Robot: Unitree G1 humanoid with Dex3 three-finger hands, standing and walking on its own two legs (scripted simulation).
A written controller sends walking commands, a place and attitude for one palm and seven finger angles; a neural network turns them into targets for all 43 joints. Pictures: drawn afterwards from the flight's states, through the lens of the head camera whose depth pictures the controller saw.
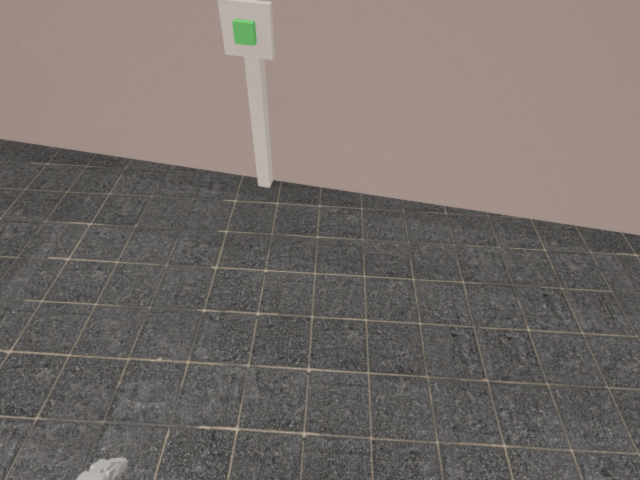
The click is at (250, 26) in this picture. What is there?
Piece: button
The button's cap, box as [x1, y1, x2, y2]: [232, 19, 256, 45]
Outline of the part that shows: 234,19 232,23 235,43 254,45 256,42 254,21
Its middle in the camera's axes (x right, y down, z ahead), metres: -0.27 -0.72 +1.34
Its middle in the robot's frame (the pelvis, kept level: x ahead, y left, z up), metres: +1.47 +0.33 -0.04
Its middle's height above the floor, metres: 0.73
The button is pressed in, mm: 0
